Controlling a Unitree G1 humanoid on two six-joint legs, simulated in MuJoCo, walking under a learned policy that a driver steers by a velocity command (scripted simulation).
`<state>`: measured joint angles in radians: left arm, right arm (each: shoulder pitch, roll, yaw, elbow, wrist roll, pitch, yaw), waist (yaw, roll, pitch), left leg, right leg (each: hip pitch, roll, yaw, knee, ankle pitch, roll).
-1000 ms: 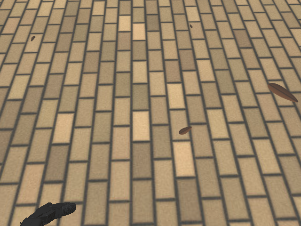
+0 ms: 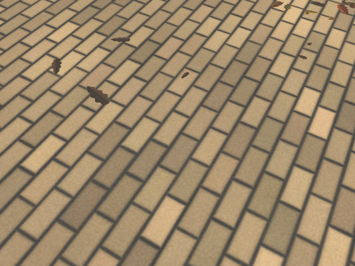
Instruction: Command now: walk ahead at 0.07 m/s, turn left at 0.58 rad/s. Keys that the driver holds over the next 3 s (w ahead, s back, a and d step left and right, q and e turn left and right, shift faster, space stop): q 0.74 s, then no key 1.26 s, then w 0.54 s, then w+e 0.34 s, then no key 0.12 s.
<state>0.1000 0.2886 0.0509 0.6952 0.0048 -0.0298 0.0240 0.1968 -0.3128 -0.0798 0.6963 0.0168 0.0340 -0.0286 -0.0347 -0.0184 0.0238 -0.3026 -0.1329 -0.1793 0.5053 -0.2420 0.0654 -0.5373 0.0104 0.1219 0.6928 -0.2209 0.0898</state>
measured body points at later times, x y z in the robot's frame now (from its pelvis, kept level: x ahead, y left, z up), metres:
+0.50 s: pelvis +0.03 +0.01 -0.01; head +0.06 +0.04 +0.44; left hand +0.09 +0.33 -0.12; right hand +0.26 -0.22 -0.09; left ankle +0.00 +0.11 -0.74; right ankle +0.09 -0.14 -0.73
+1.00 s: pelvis +0.04 +0.00 +0.00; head +0.07 +0.00 +0.45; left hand +0.04 +0.32 -0.09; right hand +0.33 -0.14 -0.10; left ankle -0.01 +0.11 -0.73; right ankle +0.10 -0.10 -0.74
